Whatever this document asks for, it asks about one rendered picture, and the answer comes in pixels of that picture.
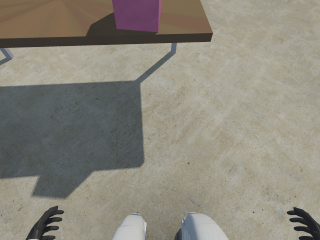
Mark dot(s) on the table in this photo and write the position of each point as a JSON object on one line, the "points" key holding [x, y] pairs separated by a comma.
{"points": [[58, 23]]}

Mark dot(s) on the right robot thigh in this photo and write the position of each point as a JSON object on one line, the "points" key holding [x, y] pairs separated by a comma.
{"points": [[199, 226]]}

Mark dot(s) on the robot right hand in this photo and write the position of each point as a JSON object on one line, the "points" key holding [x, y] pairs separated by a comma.
{"points": [[313, 227]]}

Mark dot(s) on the carton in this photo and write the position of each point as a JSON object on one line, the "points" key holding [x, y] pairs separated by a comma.
{"points": [[137, 15]]}

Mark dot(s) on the left robot thigh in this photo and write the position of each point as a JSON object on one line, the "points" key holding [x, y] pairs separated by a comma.
{"points": [[133, 227]]}

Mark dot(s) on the robot thigh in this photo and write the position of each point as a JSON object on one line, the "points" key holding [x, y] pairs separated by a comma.
{"points": [[133, 227], [199, 226]]}

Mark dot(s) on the robot left hand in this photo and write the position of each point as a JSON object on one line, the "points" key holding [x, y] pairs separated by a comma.
{"points": [[41, 227]]}

